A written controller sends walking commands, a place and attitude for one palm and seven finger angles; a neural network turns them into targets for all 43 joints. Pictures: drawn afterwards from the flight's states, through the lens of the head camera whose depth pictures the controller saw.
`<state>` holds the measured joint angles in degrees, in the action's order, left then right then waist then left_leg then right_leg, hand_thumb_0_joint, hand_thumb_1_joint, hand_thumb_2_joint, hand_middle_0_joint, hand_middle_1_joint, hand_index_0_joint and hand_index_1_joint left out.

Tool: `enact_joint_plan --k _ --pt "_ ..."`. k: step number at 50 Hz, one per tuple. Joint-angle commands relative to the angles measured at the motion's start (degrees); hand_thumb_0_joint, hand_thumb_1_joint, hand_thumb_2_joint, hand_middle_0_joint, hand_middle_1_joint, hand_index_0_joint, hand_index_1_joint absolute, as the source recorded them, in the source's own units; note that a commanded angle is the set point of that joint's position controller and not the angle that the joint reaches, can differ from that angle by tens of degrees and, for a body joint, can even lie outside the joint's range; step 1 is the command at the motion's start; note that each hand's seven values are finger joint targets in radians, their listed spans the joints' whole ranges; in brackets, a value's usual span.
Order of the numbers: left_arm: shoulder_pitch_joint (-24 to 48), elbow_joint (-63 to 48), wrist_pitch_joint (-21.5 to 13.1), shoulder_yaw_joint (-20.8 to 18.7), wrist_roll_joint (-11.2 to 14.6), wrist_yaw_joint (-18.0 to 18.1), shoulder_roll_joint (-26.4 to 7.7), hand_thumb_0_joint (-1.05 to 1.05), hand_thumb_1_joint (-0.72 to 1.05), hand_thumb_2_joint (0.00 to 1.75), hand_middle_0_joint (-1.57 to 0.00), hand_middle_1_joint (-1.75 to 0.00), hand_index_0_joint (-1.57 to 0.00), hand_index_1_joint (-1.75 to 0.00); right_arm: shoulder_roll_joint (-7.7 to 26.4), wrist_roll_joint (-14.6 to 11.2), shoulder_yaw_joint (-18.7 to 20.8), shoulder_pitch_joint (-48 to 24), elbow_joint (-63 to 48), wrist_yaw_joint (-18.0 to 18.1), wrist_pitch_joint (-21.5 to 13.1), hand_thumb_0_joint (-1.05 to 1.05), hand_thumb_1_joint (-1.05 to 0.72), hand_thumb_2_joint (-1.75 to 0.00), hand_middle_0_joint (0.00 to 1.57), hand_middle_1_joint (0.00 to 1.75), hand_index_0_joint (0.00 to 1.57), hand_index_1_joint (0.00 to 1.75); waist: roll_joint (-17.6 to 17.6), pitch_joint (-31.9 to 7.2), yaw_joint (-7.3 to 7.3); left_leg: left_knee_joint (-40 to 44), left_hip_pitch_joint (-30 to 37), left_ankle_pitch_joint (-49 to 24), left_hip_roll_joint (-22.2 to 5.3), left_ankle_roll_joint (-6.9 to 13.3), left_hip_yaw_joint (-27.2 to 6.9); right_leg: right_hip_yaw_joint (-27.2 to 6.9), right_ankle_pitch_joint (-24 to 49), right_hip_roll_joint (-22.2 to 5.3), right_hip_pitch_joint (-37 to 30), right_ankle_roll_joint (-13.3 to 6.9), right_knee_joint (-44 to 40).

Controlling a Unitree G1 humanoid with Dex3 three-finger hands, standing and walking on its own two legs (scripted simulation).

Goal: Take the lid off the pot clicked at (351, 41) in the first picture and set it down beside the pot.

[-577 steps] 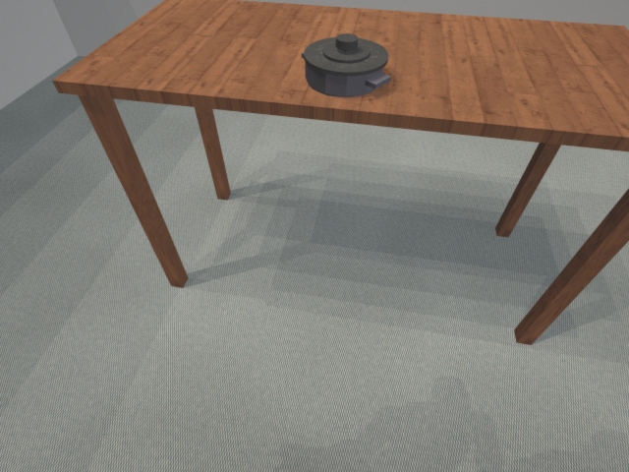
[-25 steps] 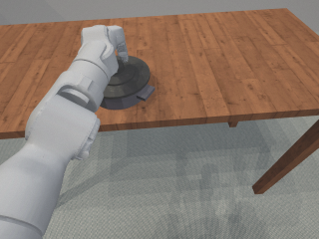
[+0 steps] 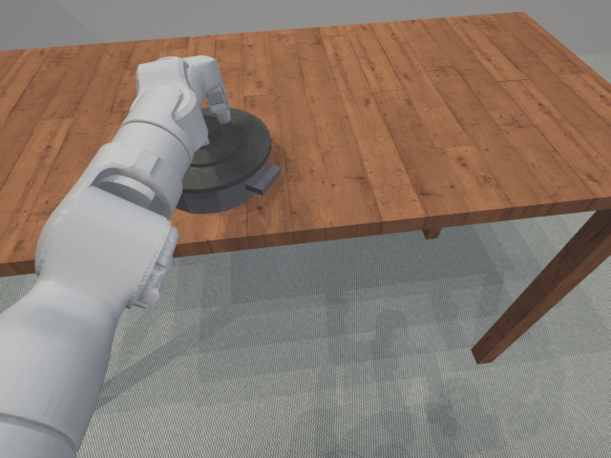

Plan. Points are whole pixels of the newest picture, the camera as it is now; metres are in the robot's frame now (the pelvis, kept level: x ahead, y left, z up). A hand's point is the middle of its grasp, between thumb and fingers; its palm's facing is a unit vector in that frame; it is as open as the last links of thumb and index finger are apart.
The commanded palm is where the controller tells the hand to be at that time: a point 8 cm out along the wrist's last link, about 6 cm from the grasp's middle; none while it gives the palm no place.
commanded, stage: lower the open fingers around the knob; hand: left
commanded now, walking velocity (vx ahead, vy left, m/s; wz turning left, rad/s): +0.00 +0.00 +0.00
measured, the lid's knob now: (202, 130) +0.53 +0.10 +0.16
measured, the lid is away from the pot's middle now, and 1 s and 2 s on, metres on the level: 0.00 0.00 0.00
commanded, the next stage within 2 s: close the fingers and squeeze the knob in 1.20 s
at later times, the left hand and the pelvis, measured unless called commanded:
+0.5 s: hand (194, 127) +0.49 +0.10 +0.19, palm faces -0.38 -0.08 -0.92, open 9.9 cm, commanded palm +0.49 +0.10 +0.23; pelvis +0.00 +0.00 +0.00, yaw +0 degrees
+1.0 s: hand (195, 128) +0.49 +0.10 +0.19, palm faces -0.39 -0.06 -0.92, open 10.0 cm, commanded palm +0.49 +0.10 +0.22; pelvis +0.00 +0.00 +0.00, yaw +0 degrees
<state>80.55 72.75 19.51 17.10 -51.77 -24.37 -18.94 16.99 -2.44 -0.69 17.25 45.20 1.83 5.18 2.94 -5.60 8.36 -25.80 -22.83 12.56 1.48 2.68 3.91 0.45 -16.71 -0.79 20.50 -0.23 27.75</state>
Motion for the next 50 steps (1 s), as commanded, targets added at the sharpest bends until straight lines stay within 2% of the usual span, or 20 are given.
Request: enact_joint_plan --k 1,3,4,8,13,14,18,22,23,24,27,30,33,37,40,41,43,44,47,50 --pt "27.61 -6.84 1.03 -0.09 -1.21 0.8 -10.87 0.0 -0.37 1.68 -0.88 -0.08 -0.88 -0.08 8.0 -0.24 2.19 1.66 -5.02 0.64 -0.98 0.0 -0.9 -0.9 0.2 0.3 0.2 0.3 -7.97 -18.84 -0.06 0.09 13.21 -16.01 2.02 2.43 -2.9 0.24 22.59 2.71 -2.93 -1.2 -2.41" --pt "25.21 -6.4 0.93 0.93 -0.37 0.86 -8.99 0.0 -0.37 1.68 -0.88 -0.08 -0.88 -0.08 8.52 -0.23 2.55 1.78 -5.13 0.53 -0.89 0.0 -0.9 -0.9 0.2 0.3 0.2 0.3 -7.17 -17.48 0.01 -0.52 14.01 -17.76 1.69 2.3 -3.24 0.69 22.32 2.79 -1.52 -1.39 -2.58" --pt "24.8 -4.74 1.21 -0.3 -1.51 0.75 -11.22 0.0 -0.37 1.68 -0.88 -0.08 -0.88 -0.08 8.47 -0.17 2.45 1.8 -4.72 0.68 -0.71 0.0 -0.9 -0.9 0.2 0.3 0.2 0.3 -9.78 -17.93 0.2 -0.59 13.27 -15.76 1.84 2.41 -2.87 0.37 21.8 2.88 -2.07 -1.05 -2.5" --pt "27.46 -7.06 0.83 -1.8 -0.7 1.08 -13.92 0.0 -0.37 1.68 -0.88 -0.08 -0.88 -0.08 8.68 -0.19 2.36 1.36 -5.3 0.95 -0.45 0.0 -0.9 -0.9 0.2 0.3 0.2 0.3 -8.13 -19.2 -0.06 -0.28 12.25 -14.4 2.01 2.37 -2.66 0.21 22.49 2.47 -3.69 -1.35 -2.25" --pt "24.86 -7.42 0.76 1.06 -0.57 0.74 -8.62 0.0 -0.37 1.68 -0.88 -0.08 -0.88 -0.08 8.29 -0.15 2.7 1.5 -5.43 0.49 -0.25 0.0 -0.9 -0.9 0.2 0.3 0.2 0.3 -6.23 -18.74 0.01 -1.51 15.59 -20.4 1.41 2.19 -3.29 0.75 22.92 2.79 -0.62 -1.4 -2.08" --pt "25.13 -7.4 0.67 -0.61 -1.55 0.7 -11.36 0.0 -0.37 1.68 -0.88 -0.08 -0.88 -0.08 8.12 -0.14 2.46 1.47 -5.37 0.46 -0.17 0.0 -0.9 -0.9 0.2 0.3 0.2 0.3 -7.17 -20.25 -0.34 -1.58 15.28 -20.52 1.43 2.17 -3.32 0.44 23.14 2.84 -1.7 -1.25 -1.54" --pt "25.95 -10.55 0.34 0.43 0.33 0.53 -9.02 0.0 -0.37 1.68 -0.88 -0.08 -0.88 -0.08 8.0 -0.06 2.7 1.08 -6.03 0.36 -0.08 0.0 -0.9 -0.9 0.2 0.3 0.2 0.3 -5.59 -20.44 -0.45 -1.66 16.3 -21.79 1.49 2.25 -3.39 0.66 24.07 2.69 -1.77 -1.44 -1.69" --pt "26.91 -7.19 1.43 0.73 -0.62 0.28 -9.35 0.0 -0.37 1.68 -0.88 -0.08 -0.88 -0.08 7.91 -0.42 2.2 0.99 -5.27 0.55 0.09 0.0 -0.9 -0.9 0.2 0.3 0.2 0.3 -8.24 -16.92 0.37 -0.48 13.49 -15.64 1.84 2.32 -3.0 0.6 21.16 2.94 -0.8 -1.29 -2.37" --pt "26.08 -8.92 1.05 0.12 0.71 0.65 -9.49 0.0 -0.37 1.68 -0.88 -0.08 -0.88 -0.08 8.19 -0.2 2.48 1.21 -5.52 0.48 -0.03 0.0 -0.9 -0.9 0.2 0.3 0.2 0.3 -7.03 -17.55 -0.28 -0.73 14.28 -17.67 1.74 2.29 -3.32 0.89 22.31 2.78 -1.59 -1.55 -2.13" --pt "25.86 -8.73 0.95 -0.3 -0.57 0.61 -10.33 0.0 -0.37 1.68 -0.88 -0.08 -0.88 -0.08 7.89 -0.08 2.35 0.98 -5.45 0.47 -0.15 0.0 -0.9 -0.9 0.2 0.3 0.2 0.3 -7.36 -19.94 -0.51 -0.98 15.11 -18.84 1.59 2.23 -3.28 0.44 22.64 2.71 -2.09 -1.4 -1.58" --pt "26.31 -8.61 1.19 2.21 -0.52 0.21 -6.56 0.0 -0.37 1.68 -0.88 -0.08 -0.88 -0.08 7.68 -0.22 2.35 1.07 -5.39 0.37 0.0 0.0 -0.9 -0.9 0.2 0.3 0.2 0.3 -7.88 -18.25 0.35 -0.96 15.14 -17.55 1.62 2.26 -3.31 0.78 21.12 3.01 -0.11 -1.26 -2.07" --pt "26.53 -7.3 1.32 -1.71 -0.76 0.62 -12.52 0.0 -0.37 1.68 -0.88 -0.08 -0.88 -0.08 8.26 -0.05 2.22 1.37 -5.14 0.82 0.07 0.0 -0.9 -0.9 0.2 0.3 0.2 0.3 -10.16 -18.98 0.01 -0.63 12.73 -15.05 1.93 2.47 -2.81 0.41 22.14 2.85 -2.84 -1.2 -1.96" --pt "26.37 -8.59 1.33 1.16 1.05 0.43 -7.79 0.0 -0.37 1.68 -0.88 -0.08 -0.88 -0.08 8.1 -0.15 2.56 1.31 -5.39 0.65 -0.27 0.0 -0.9 -0.9 0.2 0.3 0.2 0.3 -7.78 -18.77 0.22 -1.11 14.48 -17.28 1.83 2.43 -3.01 0.67 23.13 2.72 -1.73 -1.36 -1.98" --pt "26.05 -6.65 1.38 2.44 -0.71 0.27 -6.25 0.0 -0.37 1.68 -0.88 -0.08 -0.88 -0.08 7.82 -0.13 2.27 1.34 -4.97 0.46 -0.04 0.0 -0.9 -0.9 0.2 0.3 0.2 0.3 -7.81 -17.39 0.62 -1.24 14.47 -16.74 1.7 2.24 -3.38 0.9 20.58 3.15 0.86 -1.37 -1.84" --pt "25.71 -6.95 1.3 -1.22 -0.77 0.46 -11.57 0.0 -0.37 1.68 -0.88 -0.08 -0.88 -0.08 8.13 0.1 2.17 1.4 -5.21 0.66 -0.03 0.0 -0.9 -0.9 0.2 0.3 0.2 0.3 -8.63 -18.98 -0.19 -1.05 12.78 -15.61 2.0 2.29 -2.89 0.43 22.13 2.9 -2.37 -1.33 -1.55" --pt "26.15 -7.51 1.24 -0.77 -0.49 0.39 -10.93 0.0 -0.37 1.68 -0.88 -0.08 -0.88 -0.08 7.98 -0.01 2.09 1.13 -5.39 0.7 -0.01 0.0 -0.9 -0.9 0.2 0.3 0.2 0.3 -8.88 -19.64 -0.06 -0.85 12.83 -15.38 2.04 2.39 -2.82 0.32 22.39 2.77 -2.81 -1.37 -1.53" --pt "24.43 -5.69 1.79 2.81 1.19 0.21 -4.72 0.0 -0.37 1.68 -0.88 -0.08 -0.88 -0.08 8.1 -0.26 2.45 1.69 -4.89 0.57 0.05 0.0 -0.9 -0.9 0.2 0.3 0.2 0.3 -7.14 -15.97 0.8 -1.2 13.68 -16.4 1.71 2.34 -3.16 1.15 21.42 2.97 0.79 -1.51 -1.98" --pt "24.9 -4.94 2.03 3.19 0.21 0.04 -4.59 0.0 -0.37 1.68 -0.88 -0.08 -0.88 -0.08 7.94 -0.29 2.35 1.86 -4.35 0.48 0.11 0.0 -0.9 -0.9 0.2 0.3 0.2 0.3 -8.66 -16.09 0.97 -1.18 13.83 -16.51 1.58 2.27 -3.38 1.18 20.62 3.2 1.25 -1.27 -1.79" --pt "27.07 -5.14 2.02 0.95 -0.78 0.52 -8.68 0.0 -0.37 1.68 -0.88 -0.08 -0.88 -0.08 8.3 -0.11 2.16 1.76 -4.41 0.7 0.09 0.0 -0.9 -0.9 0.2 0.3 0.2 0.3 -8.93 -16.72 0.8 -0.75 12.45 -13.22 1.92 2.3 -3.26 0.81 19.45 3.2 0.33 -1.45 -1.85" --pt "27.14 -6.39 1.63 0.68 -0.5 0.41 -8.69 0.0 -0.37 1.68 -0.88 -0.08 -0.88 -0.08 8.14 0.15 2.34 1.76 -4.7 0.71 -0.15 0.0 -0.9 -0.9 0.2 0.3 0.2 0.3 -7.18 -19.42 0.59 -1.36 13.51 -15.05 1.9 2.28 -3.03 0.5 21.24 2.91 -0.57 -1.5 -1.32"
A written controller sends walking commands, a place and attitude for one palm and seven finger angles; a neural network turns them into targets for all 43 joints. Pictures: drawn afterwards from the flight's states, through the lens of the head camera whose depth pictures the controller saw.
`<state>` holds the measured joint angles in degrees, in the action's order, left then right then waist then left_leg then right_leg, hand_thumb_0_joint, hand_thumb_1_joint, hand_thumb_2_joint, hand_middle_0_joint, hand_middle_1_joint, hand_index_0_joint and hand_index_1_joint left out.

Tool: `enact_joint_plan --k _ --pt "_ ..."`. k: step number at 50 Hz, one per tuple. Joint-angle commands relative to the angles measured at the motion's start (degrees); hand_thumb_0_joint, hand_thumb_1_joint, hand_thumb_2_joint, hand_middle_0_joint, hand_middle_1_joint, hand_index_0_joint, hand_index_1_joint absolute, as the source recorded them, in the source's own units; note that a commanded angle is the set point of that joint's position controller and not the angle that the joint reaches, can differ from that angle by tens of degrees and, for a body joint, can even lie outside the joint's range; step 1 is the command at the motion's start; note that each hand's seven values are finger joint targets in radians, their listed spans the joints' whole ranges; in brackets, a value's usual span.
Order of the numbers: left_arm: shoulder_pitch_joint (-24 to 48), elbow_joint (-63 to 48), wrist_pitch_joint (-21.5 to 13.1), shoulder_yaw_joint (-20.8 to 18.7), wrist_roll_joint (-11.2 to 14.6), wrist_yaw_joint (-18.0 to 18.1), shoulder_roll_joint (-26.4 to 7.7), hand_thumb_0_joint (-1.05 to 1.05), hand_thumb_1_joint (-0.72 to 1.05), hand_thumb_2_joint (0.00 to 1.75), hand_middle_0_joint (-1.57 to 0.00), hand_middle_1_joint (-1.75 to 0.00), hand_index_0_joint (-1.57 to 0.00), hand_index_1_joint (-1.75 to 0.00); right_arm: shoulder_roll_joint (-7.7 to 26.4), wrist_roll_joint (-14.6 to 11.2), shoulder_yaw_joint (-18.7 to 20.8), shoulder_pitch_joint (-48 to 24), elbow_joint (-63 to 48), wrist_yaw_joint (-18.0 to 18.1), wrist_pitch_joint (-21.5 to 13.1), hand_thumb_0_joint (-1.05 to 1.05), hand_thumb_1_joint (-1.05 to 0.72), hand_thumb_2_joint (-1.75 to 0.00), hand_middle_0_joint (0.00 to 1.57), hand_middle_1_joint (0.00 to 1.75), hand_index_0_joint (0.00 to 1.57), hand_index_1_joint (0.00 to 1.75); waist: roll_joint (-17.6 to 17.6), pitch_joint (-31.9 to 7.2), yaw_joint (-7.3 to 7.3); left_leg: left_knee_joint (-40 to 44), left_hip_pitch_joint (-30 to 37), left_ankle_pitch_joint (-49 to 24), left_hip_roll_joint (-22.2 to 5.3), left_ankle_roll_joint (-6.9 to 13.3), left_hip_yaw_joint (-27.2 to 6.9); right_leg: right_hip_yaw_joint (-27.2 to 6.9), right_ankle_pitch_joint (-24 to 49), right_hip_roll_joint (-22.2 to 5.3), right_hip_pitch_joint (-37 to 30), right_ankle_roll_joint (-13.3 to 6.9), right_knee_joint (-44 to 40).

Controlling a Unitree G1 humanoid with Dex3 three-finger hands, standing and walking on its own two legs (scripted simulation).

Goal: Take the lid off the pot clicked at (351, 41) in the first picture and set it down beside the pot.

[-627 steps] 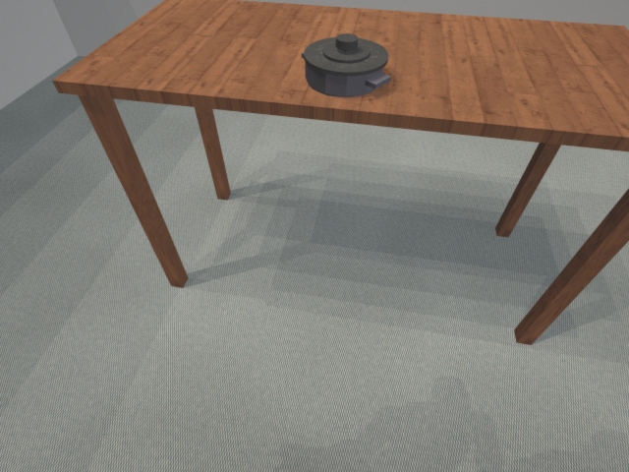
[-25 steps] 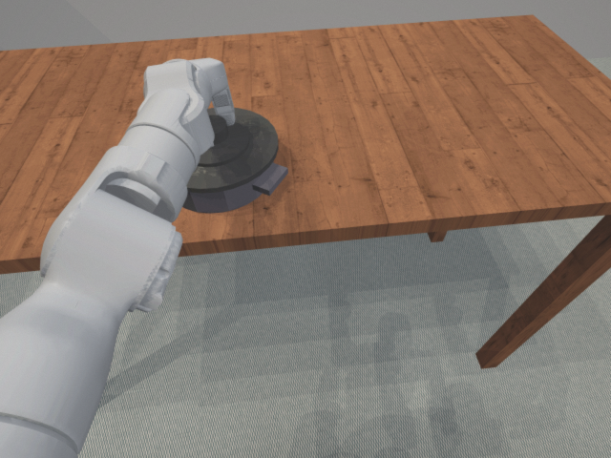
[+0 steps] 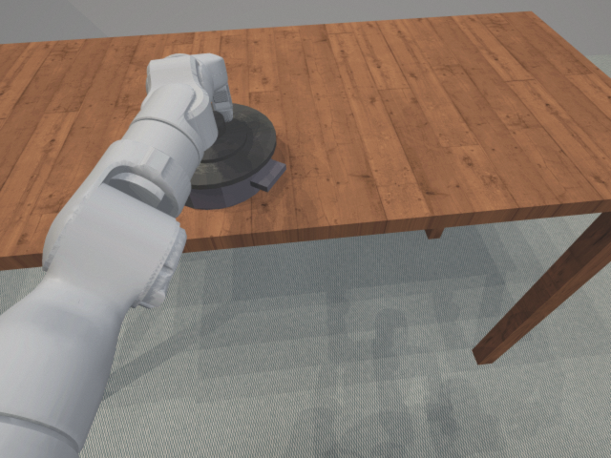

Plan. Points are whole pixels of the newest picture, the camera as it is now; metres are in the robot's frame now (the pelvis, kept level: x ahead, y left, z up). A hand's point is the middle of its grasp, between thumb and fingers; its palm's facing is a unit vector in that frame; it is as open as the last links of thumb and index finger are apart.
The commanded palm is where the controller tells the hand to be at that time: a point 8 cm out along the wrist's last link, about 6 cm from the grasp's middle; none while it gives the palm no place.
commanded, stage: lower the open fingers around the knob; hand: left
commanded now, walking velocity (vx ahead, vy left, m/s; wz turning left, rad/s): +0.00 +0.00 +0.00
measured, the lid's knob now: (208, 125) +0.53 +0.09 +0.16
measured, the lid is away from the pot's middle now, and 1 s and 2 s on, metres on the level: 0.00 0.00 0.00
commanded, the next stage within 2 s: close the fingers and squeeze the knob in 0.20 s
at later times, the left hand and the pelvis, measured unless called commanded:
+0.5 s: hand (202, 127) +0.49 +0.09 +0.19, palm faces -0.40 -0.05 -0.92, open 10.1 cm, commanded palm +0.50 +0.09 +0.23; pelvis +0.00 +0.00 +0.00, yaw +0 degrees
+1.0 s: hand (205, 124) +0.50 +0.09 +0.18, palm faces -0.40 -0.05 -0.92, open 8.2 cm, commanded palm +0.50 +0.09 +0.23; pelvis +0.01 +0.00 +0.00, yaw +0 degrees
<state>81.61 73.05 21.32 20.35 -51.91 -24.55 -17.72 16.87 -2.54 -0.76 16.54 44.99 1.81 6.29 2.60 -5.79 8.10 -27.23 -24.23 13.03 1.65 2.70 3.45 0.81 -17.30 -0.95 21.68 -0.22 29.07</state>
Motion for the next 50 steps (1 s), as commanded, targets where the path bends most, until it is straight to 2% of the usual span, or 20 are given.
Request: enact_joint_plan --k 1,3,7,8,11,13,15,16,18,22,23,24,30,33,35,38,43,45,48,50 --pt "25.58 -6.41 -0.1 -2.08 -0.31 0.39 -9.05 0.0 -0.37 1.68 -0.88 -0.08 -0.88 -0.08 8.17 0.2 2.34 2.53 -4.52 0.71 -1.25 0.0 -0.9 -0.9 0.2 0.3 0.2 0.3 -7.48 -19.18 0.92 0.03 14.74 -15.76 1.81 2.28 -2.68 0.22 22.03 3.11 -1.93 -1.45 -2.57" --pt "23.69 -5.39 0.13 -0.86 1.06 0.31 -6.52 0.0 -0.37 1.68 -0.88 -0.08 -0.88 -0.08 8.56 0.03 2.64 2.9 -4.22 0.6 -1.11 0.0 -0.9 -0.9 0.2 0.3 0.2 0.3 -7.07 -17.13 1.19 -0.31 14.96 -17.34 1.53 2.21 -2.85 0.79 22.33 3.23 -0.58 -1.53 -2.8" --pt "26.61 -4.07 0.38 -0.95 -0.24 0.24 -7.4 0.0 -0.37 1.68 -0.88 -0.08 -0.88 -0.08 8.42 -0.05 2.31 2.78 -3.84 0.79 -1.12 0.0 -0.9 -0.9 0.2 0.3 0.2 0.3 -8.9 -16.15 1.8 0.2 13.54 -13.72 1.84 2.41 -2.68 0.53 20.41 3.44 0.33 -1.38 -3.01" --pt "26.41 -5.8 0.2 -1.13 1.23 0.47 -7.03 0.0 -0.37 1.68 -0.88 -0.08 -0.88 -0.08 8.88 0.11 2.63 3.17 -3.82 0.77 -1.2 0.0 -0.9 -0.9 0.2 0.3 0.2 0.3 -7.43 -16.53 1.66 0.03 14.44 -15.14 1.66 2.32 -2.88 0.8 21.04 3.31 0.2 -1.54 -2.98" --pt "26.53 -5.68 -0.05 -2.17 -0.07 0.32 -9.06 0.0 -0.37 1.68 -0.88 -0.08 -0.88 -0.08 8.29 0.18 2.31 2.84 -4.08 0.73 -1.36 0.0 -0.9 -0.9 0.2 0.3 0.2 0.3 -7.99 -19.19 1.15 -0.13 14.29 -15.39 1.77 2.29 -2.91 0.24 21.52 3.21 -1.39 -1.43 -2.38" --pt "25.76 -7.74 -0.45 0.06 1.42 0.2 -4.56 0.0 -0.37 1.68 -0.88 -0.08 -0.88 -0.08 8.3 0.23 2.84 3.06 -4.3 0.4 -1.64 0.0 -0.9 -0.9 0.2 0.3 0.2 0.3 -5.64 -18.56 1.32 -0.86 17.04 -19.64 1.27 2.25 -3.36 0.78 22.12 3.26 0.82 -1.59 -2.44" --pt "26.02 -7.71 -0.66 -0.43 0.12 -0.06 -6.03 0.0 -0.37 1.68 -0.88 -0.08 -0.88 -0.08 8.11 0.24 2.63 2.88 -4.23 0.22 -1.54 0.0 -0.9 -0.9 0.2 0.3 0.2 0.3 -6.29 -19.43 1.13 -0.93 16.96 -19.81 1.24 2.17 -3.44 0.5 21.61 3.43 0.76 -1.37 -2.22" --pt "25.41 -6.24 -0.5 -1.02 -0.04 0.03 -6.83 0.0 -0.08 0.94 -0.47 -0.77 -0.47 -0.77 8.16 0.22 2.52 2.86 -4.03 0.29 -1.36 0.0 -0.9 -0.9 0.2 0.3 0.2 0.3 -7.45 -18.33 1.2 -0.83 15.98 -18.25 1.37 2.21 -3.51 0.6 20.89 3.57 0.88 -1.49 -2.28" --pt "26.61 -9.02 -0.92 -0.75 1.89 0.3 -5.5 0.0 -0.07 0.95 -0.47 -0.8 -0.47 -0.8 8.19 0.28 2.8 2.91 -4.41 0.34 -1.72 0.0 -0.9 -0.9 0.2 0.3 0.2 0.3 -6.66 -18.77 1.11 -0.78 16.93 -19.32 1.31 2.28 -3.62 0.75 21.67 3.34 0.28 -1.58 -2.38" --pt "27.1 -7.27 -0.53 -1.22 1.01 0.04 -6.81 0.0 -0.03 0.95 -0.48 -0.86 -0.48 -0.86 7.9 0.11 2.48 2.77 -3.95 0.55 -1.9 0.0 -0.9 -0.9 0.2 0.3 0.2 0.3 -9.02 -18.02 1.56 -0.26 15.47 -15.91 1.68 2.5 -3.02 0.39 21.29 3.39 -0.27 -1.25 -2.84" --pt "26.64 -7.49 -0.55 -0.21 2.36 0.29 -4.97 0.0 -0.02 0.95 -0.48 -0.87 -0.48 -0.87 8.38 0.08 2.67 2.91 -3.89 0.58 -1.84 0.0 -0.9 -0.9 0.2 0.3 0.2 0.3 -7.22 -16.79 1.67 -0.28 15.72 -16.6 1.57 2.44 -3.24 0.64 21.37 3.29 0.58 -1.49 -3.08" --pt "27.59 -6.2 -0.39 -0.84 1.19 0.28 -6.48 0.0 -0.01 0.95 -0.49 -0.88 -0.49 -0.88 8.06 0.12 2.43 2.98 -3.38 0.67 -1.91 0.0 -0.9 -0.9 0.2 0.3 0.2 0.3 -9.68 -17.03 1.87 -0.1 14.83 -14.24 1.79 2.47 -3.13 0.45 20.44 3.47 0.09 -1.22 -3.0" --pt "29.88 -9.97 -1.81 -0.27 0.22 1.02 -5.57 0.0 0.04 0.95 -0.51 -0.95 -0.51 -0.95 7.56 0.21 2.6 2.63 -3.87 0.32 -2.68 0.0 -0.9 -0.9 0.2 0.3 0.2 0.3 -4.21 -21.25 1.49 -0.83 19.13 -19.38 1.09 1.99 -3.96 0.31 20.73 3.32 1.57 -1.56 -2.17" --pt "26.44 -9.81 -1.99 -0.69 1.48 1.02 -5.32 0.0 0.07 0.94 -0.52 -0.98 -0.52 -0.98 7.83 0.38 2.84 2.71 -4.1 0.34 -2.64 0.0 -0.9 -0.9 0.2 0.3 0.2 0.3 -4.45 -21.65 0.97 -1.36 19.37 -22.12 1.09 2.04 -4.08 0.51 22.62 3.25 0.23 -1.64 -2.17" --pt "28.87 -9.86 -1.89 -2.43 0.43 0.89 -8.74 0.0 0.09 0.94 -0.54 -0.99 -0.54 -0.99 7.66 0.22 2.57 2.68 -4.02 0.43 -2.55 0.0 -0.9 -0.9 0.2 0.3 0.2 0.3 -6.56 -21.71 0.99 -0.86 17.91 -20.62 1.28 2.15 -3.57 0.21 23.01 3.36 -0.96 -1.39 -2.21" --pt "27.66 -9.76 -1.69 0.22 2.3 1.01 -4.02 0.0 0.13 0.92 -0.55 -1.01 -0.55 -1.01 7.64 -0.08 2.77 2.28 -4.02 0.31 -2.81 0.0 -0.9 -0.9 0.2 0.3 0.2 0.3 -5.88 -19.37 1.15 -0.88 18.69 -21.8 1.19 2.3 -3.82 0.57 22.96 3.33 0.46 -1.46 -2.68" --pt "27.39 -9.93 -1.42 -0.41 2.03 1.08 -4.79 0.0 0.18 0.9 -0.59 -1.04 -0.59 -1.04 7.84 0.22 2.75 2.45 -3.78 0.19 -2.65 0.0 -0.9 -0.9 0.2 0.3 0.2 0.3 -4.94 -19.89 0.88 -0.99 19.01 -22.82 1.23 2.15 -4.0 0.5 23.55 3.27 0.14 -1.62 -2.42" --pt "26.73 -8.35 -1.11 -1.84 0.54 0.7 -7.63 0.0 0.21 0.88 -0.6 -1.05 -0.6 -1.05 7.76 0.34 2.5 2.31 -3.66 0.37 -2.34 0.0 -0.9 -0.9 0.2 0.3 0.2 0.3 -6.96 -20.54 0.95 -1.03 17.31 -20.91 1.6 2.29 -3.25 0.1 24.2 3.32 -1.29 -1.34 -2.36" --pt "26.3 -8.02 -0.5 -0.94 2.02 0.71 -5.74 0.0 0.24 0.86 -0.62 -1.06 -0.62 -1.06 8.04 0.16 2.64 2.38 -3.65 0.52 -1.96 0.0 -0.9 -0.9 0.2 0.3 0.2 0.3 -7.57 -18.86 1.21 -0.79 16.35 -20.39 1.66 2.45 -3.12 0.56 24.94 3.24 -1.55 -1.41 -2.6" --pt "27.83 -8.2 -0.28 -2.49 0.6 0.49 -9.09 0.0 0.27 0.84 -0.64 -1.07 -0.64 -1.07 8.09 0.22 2.49 2.37 -3.59 0.59 -1.71 0.0 -0.9 -0.9 0.2 0.3 0.2 0.3 -8.49 -20.37 1.22 -0.92 15.66 -19.93 1.85 2.49 -2.62 0.0 25.87 3.27 -2.74 -1.13 -2.3"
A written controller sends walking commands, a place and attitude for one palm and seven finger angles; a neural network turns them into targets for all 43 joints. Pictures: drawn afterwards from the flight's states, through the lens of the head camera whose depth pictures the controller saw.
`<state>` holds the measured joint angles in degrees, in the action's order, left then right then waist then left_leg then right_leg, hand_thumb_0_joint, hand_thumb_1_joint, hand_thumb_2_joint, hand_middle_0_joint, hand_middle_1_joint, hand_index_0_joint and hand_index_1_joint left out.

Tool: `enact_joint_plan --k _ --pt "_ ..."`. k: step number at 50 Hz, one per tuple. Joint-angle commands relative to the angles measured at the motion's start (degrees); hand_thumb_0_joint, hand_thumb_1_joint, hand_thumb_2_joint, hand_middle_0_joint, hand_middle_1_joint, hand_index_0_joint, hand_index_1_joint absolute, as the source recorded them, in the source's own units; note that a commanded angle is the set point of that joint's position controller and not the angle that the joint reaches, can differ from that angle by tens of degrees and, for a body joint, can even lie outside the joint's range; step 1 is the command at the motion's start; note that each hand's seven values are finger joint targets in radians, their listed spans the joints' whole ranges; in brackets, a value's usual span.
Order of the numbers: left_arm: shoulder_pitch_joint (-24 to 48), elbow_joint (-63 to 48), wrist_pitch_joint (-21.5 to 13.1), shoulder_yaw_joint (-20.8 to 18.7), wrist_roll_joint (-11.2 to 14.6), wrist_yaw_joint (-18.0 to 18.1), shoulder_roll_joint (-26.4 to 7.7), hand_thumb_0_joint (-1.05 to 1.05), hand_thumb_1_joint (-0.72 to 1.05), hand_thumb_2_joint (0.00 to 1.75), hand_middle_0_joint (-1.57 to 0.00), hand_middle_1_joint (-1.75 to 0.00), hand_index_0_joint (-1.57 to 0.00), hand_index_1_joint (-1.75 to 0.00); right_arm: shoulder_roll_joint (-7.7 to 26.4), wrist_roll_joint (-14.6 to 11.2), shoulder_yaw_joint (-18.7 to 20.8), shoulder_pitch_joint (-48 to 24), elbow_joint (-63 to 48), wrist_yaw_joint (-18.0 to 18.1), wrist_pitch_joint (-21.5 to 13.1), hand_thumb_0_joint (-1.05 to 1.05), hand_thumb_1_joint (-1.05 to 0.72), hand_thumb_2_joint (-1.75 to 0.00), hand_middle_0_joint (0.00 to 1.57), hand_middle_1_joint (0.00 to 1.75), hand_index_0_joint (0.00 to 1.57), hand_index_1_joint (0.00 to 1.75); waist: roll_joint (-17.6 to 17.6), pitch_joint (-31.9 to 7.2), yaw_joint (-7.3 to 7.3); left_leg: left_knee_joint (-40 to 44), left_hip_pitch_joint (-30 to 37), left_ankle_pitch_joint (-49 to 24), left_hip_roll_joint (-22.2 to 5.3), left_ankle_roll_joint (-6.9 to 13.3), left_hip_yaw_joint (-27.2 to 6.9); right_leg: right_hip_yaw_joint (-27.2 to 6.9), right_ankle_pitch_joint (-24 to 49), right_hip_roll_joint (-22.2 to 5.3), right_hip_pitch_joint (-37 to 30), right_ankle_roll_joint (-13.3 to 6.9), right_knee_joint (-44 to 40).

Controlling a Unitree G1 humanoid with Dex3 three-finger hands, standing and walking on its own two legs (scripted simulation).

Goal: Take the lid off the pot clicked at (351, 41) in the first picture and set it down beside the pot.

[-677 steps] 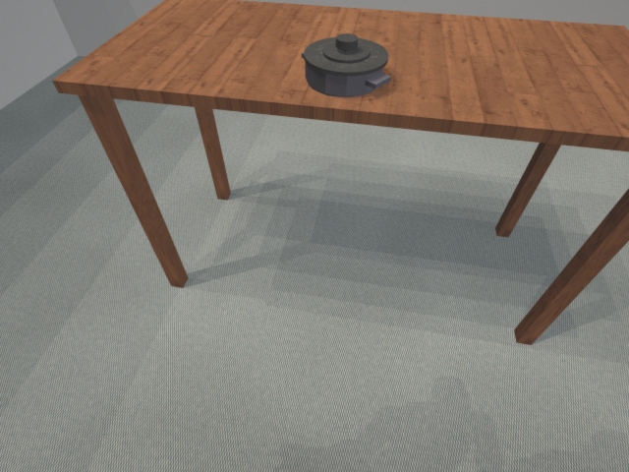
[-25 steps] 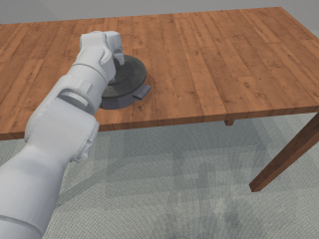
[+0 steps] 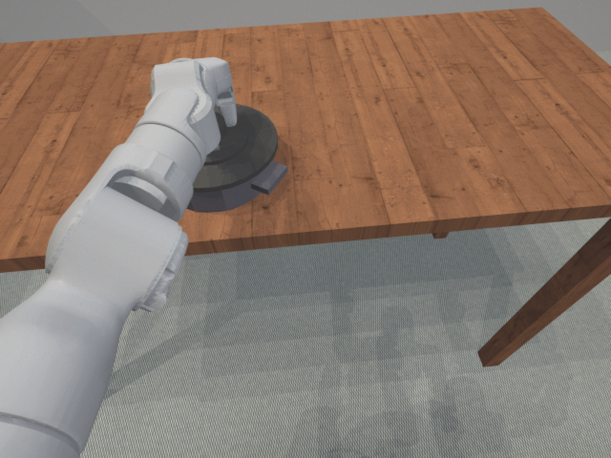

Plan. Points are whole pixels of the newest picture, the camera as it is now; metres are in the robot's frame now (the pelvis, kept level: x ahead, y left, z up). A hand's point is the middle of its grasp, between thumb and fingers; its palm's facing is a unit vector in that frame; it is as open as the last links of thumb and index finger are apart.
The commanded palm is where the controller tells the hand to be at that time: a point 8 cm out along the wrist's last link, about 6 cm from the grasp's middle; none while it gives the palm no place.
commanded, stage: close the fingers and squeeze the knob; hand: left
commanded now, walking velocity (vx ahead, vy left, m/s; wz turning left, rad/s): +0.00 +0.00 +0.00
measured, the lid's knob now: (208, 127) +0.52 +0.09 +0.16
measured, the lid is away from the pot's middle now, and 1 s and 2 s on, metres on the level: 0.00 0.00 0.01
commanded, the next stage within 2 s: lift the lid straight up in 0.98 s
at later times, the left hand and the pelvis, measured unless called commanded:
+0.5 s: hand (204, 125) +0.49 +0.09 +0.18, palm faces -0.39 -0.08 -0.92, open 7.4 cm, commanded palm +0.49 +0.10 +0.23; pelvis +0.00 +0.00 +0.00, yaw +0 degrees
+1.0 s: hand (204, 125) +0.49 +0.09 +0.18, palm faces -0.40 -0.09 -0.91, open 7.4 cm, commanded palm +0.50 +0.10 +0.23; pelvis +0.00 +0.01 +0.00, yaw -1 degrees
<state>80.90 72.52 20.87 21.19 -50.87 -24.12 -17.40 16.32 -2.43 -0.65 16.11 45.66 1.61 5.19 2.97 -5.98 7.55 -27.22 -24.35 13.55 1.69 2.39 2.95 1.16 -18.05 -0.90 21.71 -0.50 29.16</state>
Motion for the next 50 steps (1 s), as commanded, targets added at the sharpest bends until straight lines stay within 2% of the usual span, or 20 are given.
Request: enact_joint_plan --k 1,4,7,8,11,13,14,15,18,24,26,28,29,33,34,36,38,41,48,50 --pt "27.78 -7.18 0.29 -3.13 -0.63 -0.06 -9.22 0.0 0.28 0.83 -0.65 -1.07 -0.65 -1.07 8.43 0.06 2.23 2.43 -4.49 0.8 -0.54 0.0 -0.9 -0.9 0.2 0.3 0.2 0.3 -9.33 -20.9 1.5 -0.95 15.45 -20.67 2.01 2.86 -2.16 -0.48 27.13 3.15 -3.63 -0.89 -2.22" --pt "26.32 -9.57 -0.35 -2.49 -0.67 -0.15 -7.93 0.0 0.32 0.8 -0.68 -1.07 -0.68 -1.07 8.2 0.19 2.45 2.29 -4.93 0.52 -0.45 0.0 -0.9 -0.9 0.2 0.3 0.2 0.3 -7.08 -23.5 0.94 -1.99 18.11 -25.99 1.55 2.65 -2.6 -0.44 28.51 3.02 -3.31 -0.89 -1.48" --pt "26.1 -7.58 0.16 -1.69 -0.95 -0.46 -6.74 0.0 0.36 0.76 -0.7 -1.07 -0.7 -1.07 8.3 -0.01 2.45 2.63 -4.61 0.55 0.2 0.0 -0.9 -0.9 0.2 0.3 0.2 0.3 -8.33 -18.84 1.88 -1.65 16.42 -23.57 1.66 2.77 -2.24 -0.01 27.02 3.46 -1.27 -0.86 -2.32" --pt "25.83 -9.6 -0.05 -2.26 0.46 -0.18 -7.06 0.0 0.38 0.75 -0.71 -1.07 -0.71 -1.07 8.65 0.06 2.79 2.59 -4.89 0.53 0.28 0.0 -0.9 -0.9 0.2 0.3 0.2 0.3 -7.05 -18.99 1.44 -1.8 16.99 -25.39 1.52 2.77 -2.38 0.18 28.23 3.22 -2.08 -1.04 -2.34" --pt "26.52 -7.82 0.35 -3.84 -0.88 -0.24 -10.55 0.0 0.42 0.7 -0.74 -1.07 -0.74 -1.07 8.5 -0.04 2.18 2.25 -4.86 0.96 0.56 0.0 -0.9 -0.9 0.2 0.3 0.2 0.3 -9.67 -18.74 1.63 -0.94 14.21 -20.61 2.05 2.89 -1.84 -0.28 27.65 3.2 -3.78 -0.87 -2.44" --pt "25.16 -8.76 0.19 -2.77 0.28 0.0 -8.27 0.0 0.46 0.67 -0.76 -1.07 -0.76 -1.07 8.65 0.04 2.55 2.05 -5.35 0.92 0.47 0.0 -0.9 -0.9 0.2 0.3 0.2 0.3 -7.29 -18.67 1.3 -1.3 15.48 -22.42 1.85 2.87 -1.93 -0.08 28.33 2.97 -3.26 -1.07 -2.5" --pt "24.72 -8.94 0.16 -3.8 -0.81 -0.07 -10.09 0.0 0.47 0.65 -0.77 -1.07 -0.77 -1.07 8.24 0.11 2.43 2.05 -5.3 0.93 0.47 0.0 -0.9 -0.9 0.2 0.3 0.2 0.3 -8.94 -20.99 0.9 -1.39 15.98 -23.17 1.81 2.82 -1.91 -0.44 28.61 2.93 -4.62 -0.8 -2.11" --pt "25.08 -9.82 -0.15 -3.96 -1.26 -0.14 -10.86 0.0 0.49 0.63 -0.78 -1.07 -0.78 -1.07 8.29 0.08 2.31 1.71 -5.78 0.84 0.52 0.0 -0.9 -0.9 0.2 0.3 0.2 0.3 -7.2 -21.04 0.72 -1.33 16.07 -23.14 1.78 2.77 -1.9 -0.51 28.26 2.93 -4.22 -0.92 -2.18" --pt "23.24 -8.65 0.08 -2.18 -0.32 -0.12 -7.82 0.0 0.54 0.57 -0.81 -1.06 -0.81 -1.06 8.59 -0.22 2.52 1.82 -5.56 0.81 0.91 0.0 -0.9 -0.9 0.2 0.3 0.2 0.3 -7.18 -18.54 1.26 -1.36 15.92 -23.42 1.56 2.68 -1.98 0.06 27.98 2.97 -2.97 -1.04 -2.58" --pt "23.97 -8.34 0.06 -4.42 -1.76 0.29 -11.99 0.0 0.46 0.71 -0.72 -1.05 -0.76 -1.04 8.14 -0.11 2.17 1.66 -5.76 1.05 0.97 0.0 -0.9 -0.9 0.2 0.3 0.2 0.3 -7.86 -19.94 0.64 -0.83 14.97 -21.09 1.78 2.65 -1.8 -0.34 26.95 2.95 -4.78 -1.01 -2.44" --pt "25.01 -8.39 0.26 -3.5 -1.88 0.26 -10.77 0.0 0.47 0.73 -0.71 -1.04 -0.75 -1.04 8.21 -0.28 2.21 1.65 -5.78 1.07 1.06 0.0 -0.9 -0.9 0.2 0.3 0.2 0.3 -7.84 -18.67 1.14 -0.27 14.84 -18.98 1.6 2.63 -1.61 -0.21 25.43 3.02 -3.5 -1.02 -2.96" --pt "24.79 -11.29 -0.45 -4.14 -0.71 0.69 -11.44 0.0 0.48 0.74 -0.71 -1.04 -0.76 -1.04 8.52 -0.16 2.43 1.38 -6.3 0.95 0.83 0.0 -0.9 -0.9 0.2 0.3 0.2 0.3 -6.24 -20.67 0.31 -0.57 16.3 -22.2 1.3 2.6 -2.3 -0.15 26.54 2.76 -4.66 -1.27 -2.65" --pt "23.52 -9.33 -0.24 -3.81 -1.77 0.51 -10.98 0.0 0.49 0.74 -0.71 -1.04 -0.76 -1.04 8.04 0.03 2.29 1.36 -6.17 1.04 0.67 0.0 -0.9 -0.9 0.2 0.3 0.2 0.3 -6.98 -20.95 0.32 -0.85 16.46 -22.01 1.55 2.65 -2.03 -0.43 26.34 2.94 -4.29 -1.08 -2.52" --pt "24.49 -5.81 0.62 -4.03 -1.0 0.76 -11.49 0.0 0.53 0.77 -0.72 -1.05 -0.77 -1.04 9.05 -0.25 2.34 2.46 -5.16 1.42 0.91 0.0 -0.9 -0.9 0.2 0.3 0.2 0.3 -8.8 -16.15 1.5 0.11 13.47 -17.33 1.64 2.68 -1.78 0.17 24.67 3.17 -3.02 -1.16 -3.63" --pt "24.86 -5.18 0.86 -5.45 -2.13 0.83 -14.23 0.0 0.54 0.77 -0.72 -1.05 -0.77 -1.04 8.82 -0.18 2.06 2.44 -5.14 1.58 0.8 0.0 -0.9 -0.9 0.2 0.3 0.2 0.3 -10.05 -17.34 1.18 0.46 12.71 -15.49 1.85 2.68 -1.62 -0.21 23.75 3.1 -4.24 -0.91 -3.42" --pt "26.22 -5.33 0.73 -5.78 -2.45 0.91 -15.0 0.0 0.56 0.79 -0.73 -1.05 -0.78 -1.05 8.83 -0.17 1.99 2.53 -5.28 1.75 0.63 0.0 -0.9 -0.9 0.2 0.3 0.2 0.3 -9.46 -18.08 1.37 0.74 12.14 -14.82 1.9 2.67 -1.46 -0.37 24.04 2.96 -4.71 -0.99 -3.4" --pt "24.4 -6.27 0.22 -4.45 -1.51 0.99 -12.18 0.0 0.58 0.8 -0.74 -1.06 -0.79 -1.05 8.95 0.03 2.33 2.52 -5.71 1.64 0.4 0.0 -0.9 -0.9 0.2 0.3 0.2 0.3 -6.88 -18.58 0.97 -0.11 13.85 -18.22 1.69 2.59 -1.77 -0.08 25.27 2.92 -3.83 -1.27 -3.09" --pt "24.86 -7.44 -0.45 -4.94 -2.99 0.9 -12.97 0.0 0.6 0.81 -0.75 -1.07 -0.81 -1.06 8.43 0.18 2.37 2.87 -5.83 1.52 0.28 0.0 -0.9 -0.9 0.2 0.3 0.2 0.3 -7.54 -20.94 0.85 -0.4 15.08 -20.01 1.41 2.55 -1.9 -0.22 25.08 3.09 -4.04 -1.09 -2.73" --pt "23.99 -4.45 0.25 -4.44 -1.54 1.2 -12.16 0.0 0.66 0.86 -0.79 -1.1 -0.85 -1.08 9.32 -0.11 2.54 3.69 -5.13 1.69 0.4 0.0 -0.9 -0.9 0.2 0.3 0.2 0.3 -7.77 -15.15 1.53 0.39 13.14 -16.54 1.43 2.57 -1.76 0.36 22.88 3.29 -1.76 -1.32 -3.91" --pt "25.79 -2.91 0.63 -5.18 -3.07 1.36 -14.24 0.0 0.67 0.87 -0.8 -1.1 -0.86 -1.08 9.17 -0.17 2.13 3.67 -4.83 1.85 0.39 0.0 -0.9 -0.9 0.2 0.3 0.2 0.3 -8.44 -15.68 1.78 0.78 12.03 -14.79 1.58 2.52 -1.56 0.02 22.11 3.32 -2.07 -1.16 -3.79"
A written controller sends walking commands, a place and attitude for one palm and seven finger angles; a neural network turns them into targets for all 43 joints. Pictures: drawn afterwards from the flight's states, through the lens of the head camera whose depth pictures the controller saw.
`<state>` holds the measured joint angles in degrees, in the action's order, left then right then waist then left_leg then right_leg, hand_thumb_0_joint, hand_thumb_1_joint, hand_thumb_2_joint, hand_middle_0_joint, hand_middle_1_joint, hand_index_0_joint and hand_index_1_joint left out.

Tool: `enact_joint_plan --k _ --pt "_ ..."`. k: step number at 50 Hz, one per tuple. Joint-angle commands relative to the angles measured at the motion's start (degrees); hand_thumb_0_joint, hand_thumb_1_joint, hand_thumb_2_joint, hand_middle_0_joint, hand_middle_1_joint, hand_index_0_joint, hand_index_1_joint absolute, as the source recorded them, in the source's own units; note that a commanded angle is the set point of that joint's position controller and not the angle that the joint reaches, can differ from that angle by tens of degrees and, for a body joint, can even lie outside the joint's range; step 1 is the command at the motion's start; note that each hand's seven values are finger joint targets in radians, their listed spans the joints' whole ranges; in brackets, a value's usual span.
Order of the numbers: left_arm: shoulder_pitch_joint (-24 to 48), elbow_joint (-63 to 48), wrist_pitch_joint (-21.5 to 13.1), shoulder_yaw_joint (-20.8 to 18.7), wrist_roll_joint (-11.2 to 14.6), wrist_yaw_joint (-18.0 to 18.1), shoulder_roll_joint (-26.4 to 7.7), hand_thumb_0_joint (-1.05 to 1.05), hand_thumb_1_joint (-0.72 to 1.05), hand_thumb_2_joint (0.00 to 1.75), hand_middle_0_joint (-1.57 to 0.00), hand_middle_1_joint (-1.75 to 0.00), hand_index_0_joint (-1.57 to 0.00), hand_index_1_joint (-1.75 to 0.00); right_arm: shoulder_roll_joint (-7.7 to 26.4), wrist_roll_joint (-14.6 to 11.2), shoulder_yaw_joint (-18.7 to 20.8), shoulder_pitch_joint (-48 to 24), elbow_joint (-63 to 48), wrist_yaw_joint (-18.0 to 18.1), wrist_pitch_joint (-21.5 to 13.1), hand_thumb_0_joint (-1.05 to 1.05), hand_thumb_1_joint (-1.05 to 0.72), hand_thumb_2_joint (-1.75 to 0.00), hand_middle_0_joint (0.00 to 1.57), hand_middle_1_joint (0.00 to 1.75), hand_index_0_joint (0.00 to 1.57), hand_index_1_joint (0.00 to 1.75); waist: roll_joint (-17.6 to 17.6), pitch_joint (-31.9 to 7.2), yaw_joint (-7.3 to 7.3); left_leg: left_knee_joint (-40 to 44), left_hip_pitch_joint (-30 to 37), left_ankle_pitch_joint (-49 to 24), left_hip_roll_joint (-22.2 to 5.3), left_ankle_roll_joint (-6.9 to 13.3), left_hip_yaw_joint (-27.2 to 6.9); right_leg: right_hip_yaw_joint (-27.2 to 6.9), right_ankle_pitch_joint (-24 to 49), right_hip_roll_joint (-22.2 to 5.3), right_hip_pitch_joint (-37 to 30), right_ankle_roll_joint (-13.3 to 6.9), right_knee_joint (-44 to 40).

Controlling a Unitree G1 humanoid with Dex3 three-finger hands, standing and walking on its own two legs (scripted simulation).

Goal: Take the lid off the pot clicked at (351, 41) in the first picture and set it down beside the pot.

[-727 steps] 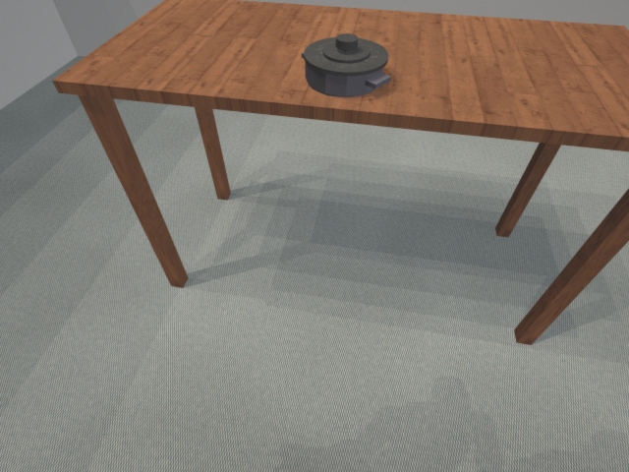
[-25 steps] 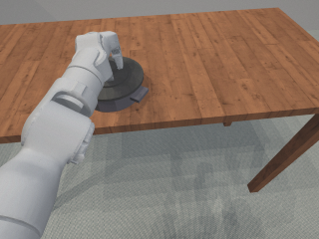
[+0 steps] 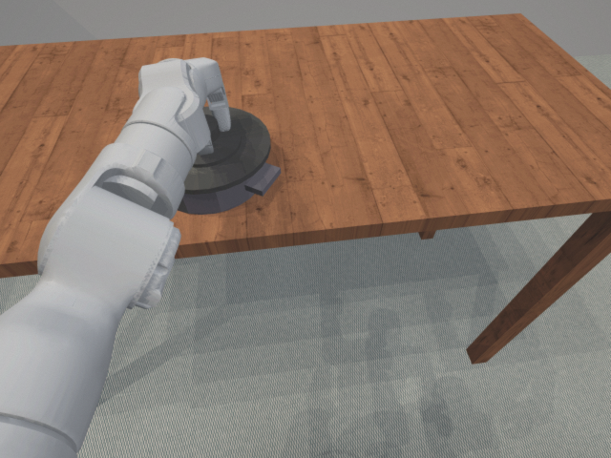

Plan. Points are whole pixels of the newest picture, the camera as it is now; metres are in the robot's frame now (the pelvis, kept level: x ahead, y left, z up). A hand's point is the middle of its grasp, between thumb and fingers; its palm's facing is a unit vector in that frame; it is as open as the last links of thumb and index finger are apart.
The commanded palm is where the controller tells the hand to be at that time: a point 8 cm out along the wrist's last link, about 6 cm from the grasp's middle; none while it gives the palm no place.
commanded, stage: lift the lid straight up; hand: left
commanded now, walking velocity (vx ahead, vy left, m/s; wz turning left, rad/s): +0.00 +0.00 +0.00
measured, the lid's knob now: (201, 129) +0.52 +0.09 +0.16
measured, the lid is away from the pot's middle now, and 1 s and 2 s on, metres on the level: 0.00 0.01 0.01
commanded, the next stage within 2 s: none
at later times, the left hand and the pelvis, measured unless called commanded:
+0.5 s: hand (192, 125) +0.50 +0.10 +0.19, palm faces -0.41 -0.10 -0.90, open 7.4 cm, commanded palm +0.50 +0.10 +0.26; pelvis +0.01 +0.00 +0.00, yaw +0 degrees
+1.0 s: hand (177, 95) +0.49 +0.10 +0.23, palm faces -0.36 -0.13 -0.92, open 7.4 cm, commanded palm +0.49 +0.11 +0.30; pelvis +0.00 -0.01 +0.00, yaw +1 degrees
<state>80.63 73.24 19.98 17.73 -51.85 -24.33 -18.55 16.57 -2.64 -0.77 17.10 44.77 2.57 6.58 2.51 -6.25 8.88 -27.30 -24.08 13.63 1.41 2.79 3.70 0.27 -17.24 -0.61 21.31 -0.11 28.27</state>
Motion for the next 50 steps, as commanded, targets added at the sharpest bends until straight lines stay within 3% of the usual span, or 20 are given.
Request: enact_joint_plan --k 1,5,9,12,13,16,18,21,23,25,29,32,33,35,38,39,42,46,48,50 --pt "27.14 -5.26 1.35 -1.5 -2.1 1.55 -12.81 0.0 0.68 0.87 -0.8 -1.11 -0.86 -1.08 8.74 0.03 2.35 2.61 -4.22 0.83 -1.15 0.0 -0.9 -0.9 0.2 0.3 0.2 0.3 -7.71 -17.22 0.34 0.9 12.48 -15.26 1.8 2.15 -2.55 0.66 21.51 2.95 -2.37 -1.59 -2.71" --pt "27.97 -7.2 0.68 -0.07 -2.34 1.61 -10.03 0.0 0.68 0.88 -0.81 -1.12 -0.87 -1.09 8.49 0.17 2.67 2.75 -4.34 0.55 -1.35 0.0 -0.9 -0.9 0.2 0.3 0.2 0.3 -5.84 -19.94 0.33 0.02 15.43 -19.29 1.17 1.94 -3.33 0.88 21.42 3.01 -0.76 -1.65 -2.2" --pt "30.92 -8.82 0.27 -1.0 -2.11 1.7 -11.67 0.0 0.68 0.89 -0.81 -1.12 -0.88 -1.09 8.19 0.33 2.76 2.55 -4.28 0.69 -1.95 0.0 -0.9 -0.9 0.2 0.3 0.2 0.3 -5.82 -21.88 0.24 0.04 16.86 -19.1 1.27 2.09 -3.49 0.59 21.32 2.95 -1.61 -1.63 -2.46" --pt "34.01 -7.71 0.5 -1.58 -2.0 1.67 -12.86 0.0 0.68 0.89 -0.81 -1.12 -0.88 -1.09 8.18 0.12 2.57 2.77 -3.82 0.93 -2.69 0.0 -0.9 -0.9 0.2 0.3 0.2 0.3 -6.76 -19.9 0.75 0.77 15.56 -16.77 1.61 2.28 -3.37 0.48 20.84 3.13 -1.58 -1.65 -3.16" --pt "34.48 -10.58 -0.06 -2.02 -0.66 1.92 -13.12 0.0 0.68 0.89 -0.81 -1.12 -0.88 -1.09 8.5 0.2 2.84 2.77 -4.19 0.97 -2.96 0.0 -0.9 -0.9 0.2 0.3 0.2 0.3 -5.18 -21.25 0.36 0.54 16.75 -19.38 1.41 2.2 -3.53 0.55 22.45 2.88 -2.41 -1.82 -2.9" --pt "36.33 -12.16 -1.01 -3.17 -2.22 1.91 -15.18 0.0 0.68 0.89 -0.81 -1.12 -0.88 -1.09 7.71 0.45 2.64 2.53 -4.45 0.9 -4.11 0.0 -0.9 -0.9 0.2 0.3 0.2 0.3 -3.69 -25.73 -0.4 0.06 19.17 -22.6 1.36 1.98 -4.05 0.02 23.45 2.8 -3.26 -1.72 -2.25" --pt "34.92 -12.83 -1.48 -0.34 -0.55 1.68 -9.8 0.0 0.68 0.89 -0.81 -1.12 -0.88 -1.09 7.68 0.42 3.1 2.95 -4.32 0.66 -4.7 0.0 -0.9 -0.9 0.2 0.3 0.2 0.3 -2.96 -24.28 -0.04 -0.66 21.42 -27.08 0.85 1.87 -4.59 0.69 24.14 2.93 -1.14 -1.77 -2.43" --pt "36.66 -13.91 -2.06 -2.96 -1.76 1.36 -14.32 0.0 0.68 0.89 -0.81 -1.12 -0.88 -1.09 7.45 0.58 2.96 2.51 -4.55 0.53 -5.36 0.0 -0.9 -0.9 0.2 0.3 0.2 0.3 -4.53 -25.91 -0.49 -0.71 21.59 -27.4 1.24 2.11 -4.5 -0.04 25.09 3.04 -2.81 -1.48 -2.53" --pt "38.5 -15.44 -2.25 -1.8 0.15 1.34 -12.59 0.0 0.68 0.89 -0.81 -1.12 -0.88 -1.09 7.67 0.43 3.1 2.75 -4.39 0.59 -5.69 0.0 -0.9 -0.9 0.2 0.3 0.2 0.3 -3.23 -24.67 -0.09 -0.75 21.9 -28.25 1.27 2.17 -4.25 0.2 26.26 2.88 -2.5 -1.56 -2.82" --pt "40.88 -14.17 -2.19 -1.78 -1.23 1.25 -13.36 0.0 0.68 0.89 -0.81 -1.12 -0.88 -1.09 7.34 0.31 2.87 2.71 -3.88 0.58 -6.23 0.0 -0.9 -0.9 0.2 0.3 0.2 0.3 -4.3 -24.12 0.37 -0.34 21.8 -26.19 1.42 2.25 -4.53 0.04 24.73 3.08 -1.58 -1.43 -3.14" --pt "42.04 -18.52 -3.17 -2.5 -1.4 1.49 -14.25 0.0 0.68 0.89 -0.81 -1.12 -0.88 -1.09 6.95 0.79 2.98 2.89 -4.11 0.24 -7.5 0.0 -0.9 -0.9 0.2 0.3 0.2 0.3 -1.85 -29.36 -0.77 -1.46 25.94 -33.62 1.15 1.76 -5.51 -0.17 27.53 2.9 -2.8 -1.41 -2.11" --pt "36.96 -11.21 -1.2 -1.81 -2.11 0.58 -12.74 0.0 0.68 0.89 -0.81 -1.12 -0.88 -1.09 7.33 0.44 2.87 2.55 -3.27 0.13 -6.73 0.0 -0.9 -0.9 0.2 0.3 0.2 0.3 -5.21 -24.55 -0.52 -0.64 22.19 -29.74 1.45 1.97 -4.51 0.08 26.68 2.95 -2.35 -1.4 -2.7" --pt "36.12 -12.36 -0.73 -1.3 -0.46 0.41 -10.97 0.0 0.68 0.89 -0.81 -1.12 -0.88 -1.09 7.67 0.41 3.09 2.58 -3.54 -0.03 -6.45 0.0 -0.9 -0.9 0.2 0.3 0.2 0.3 -4.43 -24.1 -0.84 -0.77 22.17 -31.32 1.45 1.95 -4.36 0.37 28.16 2.77 -3.07 -1.55 -2.68" --pt "38.67 -12.06 0.17 -1.43 -1.5 -0.33 -11.99 0.0 0.68 0.89 -0.81 -1.12 -0.88 -1.09 7.52 0.51 2.77 1.67 -3.67 -0.17 -6.27 0.0 -0.9 -0.9 0.2 0.3 0.2 0.3 -5.87 -23.47 -0.67 -0.34 21.18 -28.73 1.79 2.11 -4.05 0.13 27.6 2.78 -3.12 -1.27 -2.85" --pt "40.85 -17.77 -0.45 -2.45 -0.01 -0.9 -13.41 0.0 0.68 0.89 -0.81 -1.12 -0.88 -1.09 7.56 0.91 2.95 0.63 -4.85 -0.12 -6.57 0.0 -0.9 -0.9 0.2 0.3 0.2 0.3 -4.86 -28.0 -1.36 -1.37 23.4 -33.22 1.86 2.24 -4.21 -0.25 32.2 2.35 -6.24 -1.29 -2.05" --pt "41.38 -18.23 -0.65 -4.28 -1.35 -1.1 -16.4 0.0 0.68 0.89 -0.81 -1.12 -0.88 -1.09 7.32 1.11 2.89 0.52 -4.93 -0.19 -6.74 0.0 -0.9 -0.9 0.2 0.3 0.2 0.3 -5.53 -30.28 -1.84 -1.58 23.66 -33.55 2.11 2.33 -4.27 -0.85 32.66 2.31 -7.47 -0.97 -1.75" --pt "39.48 -12.8 0.78 -2.54 -2.3 -1.88 -15.14 0.0 0.68 0.89 -0.81 -1.12 -0.88 -1.09 7.38 0.52 2.6 0.53 -4.4 0.17 -5.82 0.0 -0.9 -0.9 0.2 0.3 0.2 0.3 -8.56 -23.6 -0.84 -0.21 19.05 -26.63 2.56 2.5 -3.3 -0.56 30.07 2.43 -6.3 -0.99 -3.0" --pt "40.87 -13.75 1.17 -2.92 -2.49 -1.75 -16.41 0.0 0.68 0.89 -0.81 -1.12 -0.88 -1.09 7.51 0.57 2.46 -0.26 -4.78 0.28 -5.39 0.0 -0.9 -0.9 0.2 0.3 0.2 0.3 -7.5 -23.23 -0.93 0.24 18.58 -25.17 2.62 2.49 -3.26 -0.69 29.97 2.18 -6.83 -1.2 -3.11" --pt "41.32 -15.81 0.89 -0.75 -0.99 -1.85 -12.33 0.0 0.68 0.89 -0.81 -1.12 -0.88 -1.09 7.59 0.39 2.62 -0.8 -5.19 0.11 -5.28 0.0 -0.9 -0.9 0.2 0.3 0.2 0.3 -3.27 -23.77 -0.71 -0.57 21.53 -29.84 2.06 2.27 -3.49 -0.34 30.73 2.14 -5.08 -1.51 -3.0" --pt "42.28 -14.76 0.83 -0.99 -2.59 -1.99 -13.38 0.0 0.68 0.89 -0.81 -1.12 -0.88 -1.09 7.26 0.51 2.57 -0.36 -4.93 -0.04 -5.48 0.0 -0.9 -0.9 0.2 0.3 0.2 0.3 -3.1 -24.62 -0.61 -0.57 22.23 -28.89 1.99 2.2 -4.1 -0.45 28.43 2.43 -4.07 -1.4 -3.05"
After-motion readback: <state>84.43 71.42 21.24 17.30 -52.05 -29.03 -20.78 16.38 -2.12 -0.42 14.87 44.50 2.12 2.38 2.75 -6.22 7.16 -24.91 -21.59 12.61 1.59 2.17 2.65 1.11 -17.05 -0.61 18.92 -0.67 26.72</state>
